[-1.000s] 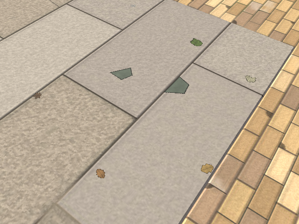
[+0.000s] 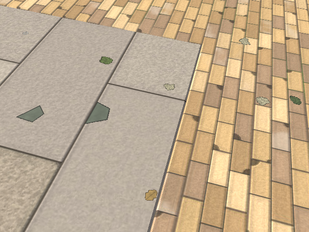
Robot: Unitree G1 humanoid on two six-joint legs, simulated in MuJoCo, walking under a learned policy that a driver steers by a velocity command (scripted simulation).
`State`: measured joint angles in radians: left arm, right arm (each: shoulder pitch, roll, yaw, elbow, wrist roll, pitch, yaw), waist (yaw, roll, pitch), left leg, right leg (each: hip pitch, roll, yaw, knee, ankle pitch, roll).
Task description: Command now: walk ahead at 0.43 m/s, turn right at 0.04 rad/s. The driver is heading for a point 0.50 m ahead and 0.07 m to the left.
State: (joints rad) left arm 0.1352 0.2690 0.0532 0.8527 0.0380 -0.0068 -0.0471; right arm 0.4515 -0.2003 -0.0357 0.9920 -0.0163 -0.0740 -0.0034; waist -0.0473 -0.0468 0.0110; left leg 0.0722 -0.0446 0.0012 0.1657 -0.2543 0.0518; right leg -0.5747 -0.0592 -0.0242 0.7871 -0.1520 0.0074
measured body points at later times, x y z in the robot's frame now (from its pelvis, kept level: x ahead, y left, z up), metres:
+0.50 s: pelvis +0.26 -0.06 +0.00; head +0.28 -0.06 +0.45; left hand +0.21 +0.19 -0.14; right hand +0.38 -0.29 -0.14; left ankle +0.37 +0.10 -0.68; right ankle +0.19 -0.12 -0.75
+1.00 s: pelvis +0.45 -0.01 +0.00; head +0.47 +0.01 +0.45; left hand +0.45 +0.23 -0.16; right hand +0.55 -0.23 -0.14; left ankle +0.48 +0.05 -0.75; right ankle +0.53 -0.15 -0.70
